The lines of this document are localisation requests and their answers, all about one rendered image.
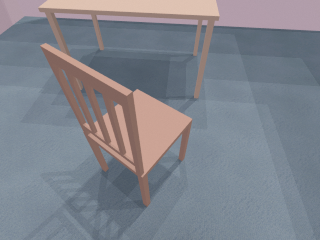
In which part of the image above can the table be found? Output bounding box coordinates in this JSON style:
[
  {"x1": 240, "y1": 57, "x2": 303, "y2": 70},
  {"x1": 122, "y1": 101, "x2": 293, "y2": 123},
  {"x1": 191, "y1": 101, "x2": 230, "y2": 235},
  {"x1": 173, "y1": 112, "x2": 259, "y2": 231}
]
[{"x1": 38, "y1": 0, "x2": 220, "y2": 99}]

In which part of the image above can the chair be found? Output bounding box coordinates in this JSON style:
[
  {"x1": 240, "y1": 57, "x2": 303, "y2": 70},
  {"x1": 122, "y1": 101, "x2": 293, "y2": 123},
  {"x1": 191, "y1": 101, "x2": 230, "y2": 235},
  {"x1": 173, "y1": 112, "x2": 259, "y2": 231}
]
[{"x1": 40, "y1": 43, "x2": 193, "y2": 207}]

